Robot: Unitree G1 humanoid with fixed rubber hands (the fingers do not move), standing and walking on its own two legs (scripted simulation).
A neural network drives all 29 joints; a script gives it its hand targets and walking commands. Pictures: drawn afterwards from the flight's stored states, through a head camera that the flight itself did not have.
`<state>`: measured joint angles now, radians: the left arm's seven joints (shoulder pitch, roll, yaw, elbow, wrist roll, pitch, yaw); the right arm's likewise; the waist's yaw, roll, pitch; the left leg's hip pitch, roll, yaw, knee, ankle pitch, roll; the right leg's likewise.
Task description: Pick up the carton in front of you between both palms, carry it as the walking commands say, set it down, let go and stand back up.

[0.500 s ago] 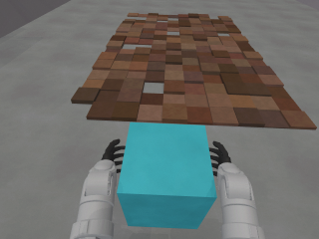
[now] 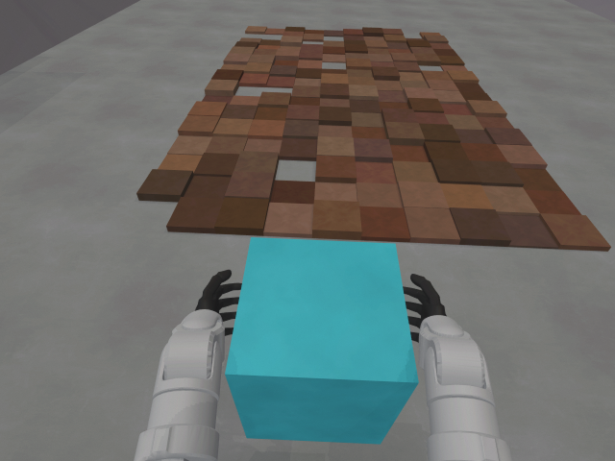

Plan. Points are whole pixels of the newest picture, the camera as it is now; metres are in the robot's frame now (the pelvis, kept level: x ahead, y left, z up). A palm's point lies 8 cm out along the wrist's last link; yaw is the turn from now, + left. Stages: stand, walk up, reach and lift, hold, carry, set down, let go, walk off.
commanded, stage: hold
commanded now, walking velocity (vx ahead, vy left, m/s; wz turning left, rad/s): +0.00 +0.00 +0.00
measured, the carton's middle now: (318, 344) +0.30 +0.00 -0.03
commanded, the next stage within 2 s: carry in 0.10 s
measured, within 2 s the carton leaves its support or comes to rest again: neither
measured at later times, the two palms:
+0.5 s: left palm (208, 266) +0.36 +0.16 +0.08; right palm (415, 270) +0.36 -0.14 +0.08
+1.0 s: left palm (219, 177) +0.61 +0.20 +0.07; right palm (373, 185) +0.59 -0.10 +0.06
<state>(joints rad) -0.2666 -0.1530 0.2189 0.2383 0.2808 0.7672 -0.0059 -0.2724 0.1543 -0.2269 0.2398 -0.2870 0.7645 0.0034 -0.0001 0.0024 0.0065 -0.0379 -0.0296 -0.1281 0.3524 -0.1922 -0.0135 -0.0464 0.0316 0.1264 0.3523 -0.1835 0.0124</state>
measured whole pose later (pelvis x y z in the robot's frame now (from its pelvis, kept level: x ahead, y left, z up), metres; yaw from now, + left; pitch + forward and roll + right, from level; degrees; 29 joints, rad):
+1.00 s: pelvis +0.37 +0.06 -0.02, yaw -2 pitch +3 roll +1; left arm 0.04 -0.13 0.06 -0.53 0.02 1.21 0.15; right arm 0.04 0.13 -0.04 -0.51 -0.04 1.19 -0.14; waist -0.01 -0.02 -0.11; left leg -0.42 0.02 0.26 0.56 -0.21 0.11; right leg -0.30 -0.09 -0.04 1.12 -0.42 -0.01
